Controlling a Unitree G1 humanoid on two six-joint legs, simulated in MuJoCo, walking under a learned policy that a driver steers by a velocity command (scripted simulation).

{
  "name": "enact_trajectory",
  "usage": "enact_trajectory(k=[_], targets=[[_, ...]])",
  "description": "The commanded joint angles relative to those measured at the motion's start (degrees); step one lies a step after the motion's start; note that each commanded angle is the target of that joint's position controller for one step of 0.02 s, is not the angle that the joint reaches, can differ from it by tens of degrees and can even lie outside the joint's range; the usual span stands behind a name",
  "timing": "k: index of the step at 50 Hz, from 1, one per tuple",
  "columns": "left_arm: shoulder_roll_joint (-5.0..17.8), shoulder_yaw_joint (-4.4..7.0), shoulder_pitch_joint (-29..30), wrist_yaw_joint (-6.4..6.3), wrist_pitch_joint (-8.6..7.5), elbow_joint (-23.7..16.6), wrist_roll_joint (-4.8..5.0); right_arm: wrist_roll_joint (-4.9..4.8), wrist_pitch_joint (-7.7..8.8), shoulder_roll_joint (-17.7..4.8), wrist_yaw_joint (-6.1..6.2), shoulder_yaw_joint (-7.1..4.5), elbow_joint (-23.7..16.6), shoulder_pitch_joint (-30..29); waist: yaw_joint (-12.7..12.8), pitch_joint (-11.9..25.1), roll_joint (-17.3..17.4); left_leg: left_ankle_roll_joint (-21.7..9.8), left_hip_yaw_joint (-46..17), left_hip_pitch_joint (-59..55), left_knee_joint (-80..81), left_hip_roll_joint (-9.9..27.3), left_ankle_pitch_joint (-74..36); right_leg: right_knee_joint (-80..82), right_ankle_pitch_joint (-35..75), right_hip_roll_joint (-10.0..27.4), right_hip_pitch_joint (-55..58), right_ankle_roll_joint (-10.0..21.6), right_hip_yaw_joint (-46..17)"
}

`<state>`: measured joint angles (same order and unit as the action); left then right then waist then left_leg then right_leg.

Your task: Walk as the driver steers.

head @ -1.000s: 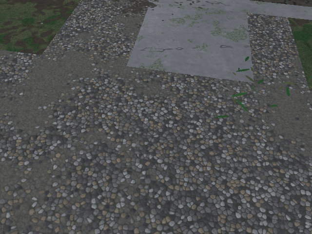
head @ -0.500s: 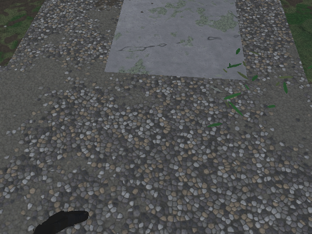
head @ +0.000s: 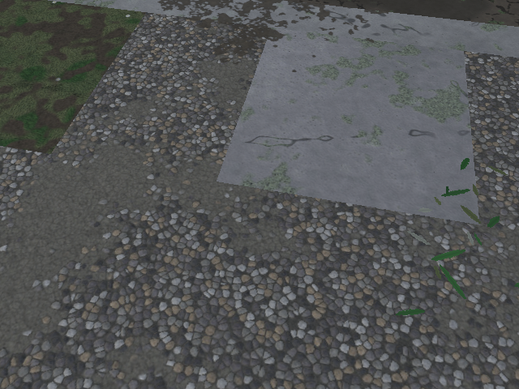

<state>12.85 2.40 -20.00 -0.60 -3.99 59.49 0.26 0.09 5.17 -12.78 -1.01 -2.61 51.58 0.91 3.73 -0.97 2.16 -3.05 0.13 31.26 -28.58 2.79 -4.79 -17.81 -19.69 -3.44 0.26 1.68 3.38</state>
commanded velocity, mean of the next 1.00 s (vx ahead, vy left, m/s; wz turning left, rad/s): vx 0.05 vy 0.00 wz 0.00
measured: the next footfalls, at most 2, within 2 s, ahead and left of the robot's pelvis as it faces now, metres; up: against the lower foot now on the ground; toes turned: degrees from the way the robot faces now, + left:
left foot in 0.02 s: +0.20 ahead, +0.11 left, +0.00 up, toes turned +2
right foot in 0.34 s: +0.14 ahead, -0.13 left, +0.00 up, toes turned -1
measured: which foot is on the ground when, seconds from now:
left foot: up 0.00-0.00, down 0.02-1.00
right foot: down 0.00-0.02, up 0.04-0.32, down 0.34-1.00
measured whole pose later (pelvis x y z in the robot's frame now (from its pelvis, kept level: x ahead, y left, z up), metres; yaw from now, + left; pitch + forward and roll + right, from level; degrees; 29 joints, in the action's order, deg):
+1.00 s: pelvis +0.14 -0.01 +0.00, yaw +0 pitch -1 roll +0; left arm 10.6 1.9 -13.5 -2.3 -0.7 62.6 -0.1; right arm -0.2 -0.5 -11.7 2.0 -2.3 61.9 8.3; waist 0.1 -2.1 0.1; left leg -0.5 1.7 14.8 -29.5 0.4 13.8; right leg -29.1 -19.0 1.1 -9.1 -0.5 1.2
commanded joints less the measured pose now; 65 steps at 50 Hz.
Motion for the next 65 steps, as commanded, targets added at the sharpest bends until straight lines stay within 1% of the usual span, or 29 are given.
enact_trajectory(k=[1,2,3,4,5,6,7,8,9,11,14,16,17,18,19,20,21,23,25,29,34,42,58,59,60,61,62,64,65], targets=[[8.3,1.49,0.37,-0.49,0.12,-2.28,-0.22,1.1,1.25,-11.29,0.24,-3.19,1.18,11.72,-7.53,8.69,-3.34,-3.43,-1.06,-21.04,3.43,0.84,-20.45,-17.1,40.4,9.44,-3.14,2.78,-3.13],[4.18,0.18,-5.19,-0.2,-0.36,-2.2,-1.44,2.42,0.98,-14.03,0.56,-3.32,1.87,16.69,-5.79,17.35,5.02,-10.11,-13.19,-41.14,-2.58,12.9,-43.49,-33.49,15.44,4.25,-18.14,-0.46,-1.41],[0.18,-1.18,-11.32,0.23,-0.53,0.03,-0.47,1.75,0.25,-10.51,0.36,-2.08,2.71,18.08,-4.84,25.64,13.55,-18.23,-24.86,-48.76,-0.87,21.84,-47.4,-46.62,-19.85,0.19,-25.83,-2.73,-5.47],[5.53,0.22,-8.72,0.41,-0.07,0.33,0.57,0.41,-0.35,-7.91,-0.07,-1.32,2.14,16.7,-5.71,24.42,7.38,-16.66,-24.06,-43.53,1.79,18.73,-32.67,-50.79,-21.3,2.47,-27.14,-2.98,-10.05],[6.89,0.73,-3.39,0.11,0.62,-1.21,1.34,-0.19,-0.7,-7.78,0.04,-1.14,1.17,11.34,-4.97,16.88,4.54,-14.17,-20.26,-35.99,4.8,16.76,-19.68,-51.1,-18.2,4.44,-30.98,-3.27,-8.36],[6.78,1.0,0.38,-0.62,1.56,-1.9,1.04,0.18,-0.93,-6.89,0.31,-0.68,0.29,7.09,-4.17,11.58,1.11,-12.3,-17.89,-27.8,7.98,14.76,-9.37,-48.92,-14.52,6.28,-31.12,-3.66,-7.24],[6.41,1.31,1.84,-1.32,2.66,-2.21,0.49,0.62,-1.08,-5.88,0.57,-0.26,-0.24,3.76,-2.74,8.27,0.81,-10.81,-15.36,-19.91,10.85,13.1,-2.81,-45.13,-11.5,7.87,-28.11,-3.9,-7.26],[5.1,1.17,0.95,-1.76,3.52,-2.06,0.24,1.32,-1.39,-6.05,0.69,-0.28,-0.26,1.96,-1.3,6.93,2.81,-9.61,-12.82,-14.11,12.9,11.18,2.1,-40.65,-9.02,8.31,-23.6,-4.01,-6.73],[3.87,0.97,0.3,-2.13,3.96,-1.69,0.04,1.8,-1.64,-6.2,0.82,-0.4,-0.15,1.4,-0.87,6.39,4.29,-9.27,-10.68,-10.97,14.05,9.57,4.3,-36.46,-7.77,7.68,-20.54,-4.06,-5.45],[3.01,0.79,0.0,-2.66,4.28,-1.14,-0.16,1.98,-1.82,-6.12,1.28,-0.42,0.44,2.27,-0.97,7.29,5.22,-9.49,-8.61,-9.87,14.69,8.41,6.96,-29.32,-5.44,7.1,-16.77,-3.89,-4.42],[3.53,0.91,0.94,-2.49,4.76,-0.62,-0.45,0.74,-2.47,-6.63,1.87,-0.4,0.97,2.38,-0.77,7.61,4.7,-8.27,-8.59,-8.78,15.72,7.97,21.48,-19.43,4.29,6.45,-11.55,-3.07,-3.23],[3.74,0.95,1.85,-2.08,4.9,-0.38,-1.35,-0.01,-3.03,-5.71,2.07,-0.05,1.79,3.22,-0.46,4.84,3.84,-4.86,-7.89,-5.78,16.05,6.01,33.34,-12.73,8.39,5.81,-8.07,-1.64,-2.32],[4.41,0.92,2.32,-2.0,4.88,-0.74,-1.92,0.02,-3.17,-4.99,2.04,0.18,2.63,4.85,-0.82,2.76,2.51,-2.41,-7.58,-5.04,15.65,4.85,36.93,-9.4,8.94,7.54,-8.16,-0.53,-4.18],[5.99,0.94,2.69,-2.07,4.74,-1.28,-1.94,0.24,-3.28,-5.11,2.04,0.11,2.87,5.52,-1.9,0.36,0.26,-0.68,-6.35,-5.15,12.85,3.22,35.65,-6.04,6.26,10.24,-10.21,0.96,-6.78],[9.13,1.76,4.08,-2.01,4.45,-0.36,-0.97,0.09,-3.57,-4.62,2.31,-0.15,2.84,7.8,-4.93,-1.79,-7.95,0.62,-1.6,-10.03,11.33,-0.82,30.38,-4.87,-4.56,9.48,-18.73,2.16,-6.97],[6.54,1.32,5.3,-1.82,3.77,-0.52,-0.7,0.57,-3.67,-5.15,2.63,-0.16,3.27,7.28,-4.33,-2.57,-8.72,1.13,-0.83,-15.63,8.1,-1.21,25.21,-2.18,-8.03,8.82,-23.31,1.52,-7.05],[5.2,0.99,5.86,-1.79,3.17,-0.21,-0.97,0.47,-3.73,-5.08,2.74,-0.29,3.39,7.75,-4.87,-2.0,-9.34,0.73,-0.49,-18.16,6.61,-1.26,21.95,-1.1,-7.57,8.92,-24.26,0.41,-7.01],[5.02,1.07,6.73,-1.68,2.21,-0.26,-0.75,0.52,-3.87,-4.96,2.9,-0.36,4.31,8.64,-4.91,-1.18,-7.46,-0.12,-0.34,-18.92,5.29,-1.1,17.96,-2.2,-1.58,8.32,-22.1,-1.03,-6.32],[4.7,0.98,5.07,-1.66,1.74,0.43,-0.46,0.45,-3.8,-4.4,2.66,-0.29,4.79,8.64,-4.25,0.37,-5.56,-0.47,-0.36,-18.93,4.78,-0.82,14.31,-3.95,3.68,7.95,-18.99,-0.97,-5.75],[4.63,0.86,3.51,-1.67,1.86,1.15,-0.36,0.09,-3.84,-4.39,2.41,-0.36,5.44,8.23,-3.47,2.17,-3.71,-0.37,-0.16,-19.99,3.29,-0.64,7.93,-6.05,10.53,7.44,-15.86,-0.53,-4.93],[4.38,0.69,3.03,-1.68,2.29,1.53,-0.28,-0.12,-4.37,-4.57,2.59,-0.41,6.55,8.79,-3.38,2.43,-2.43,-0.24,-0.13,-21.1,2.07,-0.52,4.18,-7.04,14.26,6.96,-14.61,-0.53,-4.28],[3.58,0.49,3.01,-1.72,2.82,1.96,-0.31,-0.25,-5.05,-4.9,3.03,-0.54,7.93,8.86,-3.56,1.27,-2.39,0.09,-0.31,-21.64,1.68,-0.32,3.29,-6.92,15.26,6.34,-13.95,-0.67,-3.61],[2.72,0.17,2.27,-2.03,3.05,2.93,-0.44,-0.22,-5.4,-4.21,3.34,-0.62,10.07,8.58,-3.76,-0.79,-2.42,0.66,-0.41,-21.29,3.1,-0.42,8.35,-5.15,9.55,5.7,-14.57,-0.94,-2.97],[2.38,0.15,0.84,-2.07,3.13,3.67,-0.34,-0.24,-5.46,-3.74,3.34,-0.54,10.78,9.67,-3.67,0.39,-2.47,0.53,0.39,-21.61,2.99,-1.21,15.16,-4.86,3.18,5.17,-14.14,-0.61,-2.43],[3.1,0.46,0.42,-2.17,3.27,3.79,0.07,-0.64,-5.57,-4.28,3.4,-0.84,11.04,10.13,-3.72,-0.66,-2.96,0.07,1.38,-20.22,1.97,-2.42,26.53,-5.11,-6.22,4.7,-15.41,0.47,-2.4],[4.02,0.77,0.75,-2.31,3.28,3.27,0.36,-0.94,-5.5,-4.84,3.46,-1.12,10.95,10.28,-3.77,-2.77,-3.61,-0.51,1.55,-17.25,1.36,-2.88,36.78,-4.94,-15.2,5.12,-17.4,1.83,-3.43],[4.34,0.91,0.69,-2.43,3.02,2.64,0.61,-1.04,-5.09,-4.92,3.46,-1.19,10.5,9.76,-3.48,-5.43,-3.61,-1.11,0.8,-13.81,1.13,-2.55,42.57,-4.18,-21.58,6.18,-19.19,3.1,-5.15],[5.15,1.25,-1.96,-2.26,1.65,2.51,1.23,-1.39,-3.31,-3.6,3.0,-0.98,9.34,8.38,-2.35,-8.26,-5.33,-1.43,0.31,-8.59,-1.94,-2.03,41.6,-1.77,-25.58,10.14,-18.52,5.88,-11.28],[6.23,1.68,-4.16,-2.03,0.96,2.92,1.42,-1.45,-2.29,-2.71,2.57,-0.86,8.61,7.12,-1.49,-8.35,-7.78,-0.88,1.89,-5.3,-6.05,-2.6,37.18,0.79,-26.61,13.56,-15.52,7.8,-16.38]])
Over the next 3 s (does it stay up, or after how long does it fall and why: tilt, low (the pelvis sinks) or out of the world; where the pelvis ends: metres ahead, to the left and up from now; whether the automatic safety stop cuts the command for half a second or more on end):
stays up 1.04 0.00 -0.01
